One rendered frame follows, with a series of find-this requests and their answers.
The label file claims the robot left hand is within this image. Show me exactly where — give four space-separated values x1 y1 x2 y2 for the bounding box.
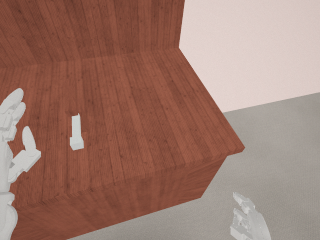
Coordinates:
0 88 41 193

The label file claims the counter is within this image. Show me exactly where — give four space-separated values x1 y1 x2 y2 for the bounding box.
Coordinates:
0 0 245 240

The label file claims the left robot forearm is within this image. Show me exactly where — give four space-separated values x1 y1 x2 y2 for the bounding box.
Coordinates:
0 192 18 240

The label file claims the robot right hand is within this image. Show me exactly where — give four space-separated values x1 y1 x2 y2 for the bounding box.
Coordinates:
230 192 271 240

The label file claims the tap lever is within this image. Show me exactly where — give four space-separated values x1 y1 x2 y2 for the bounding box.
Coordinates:
70 113 84 151

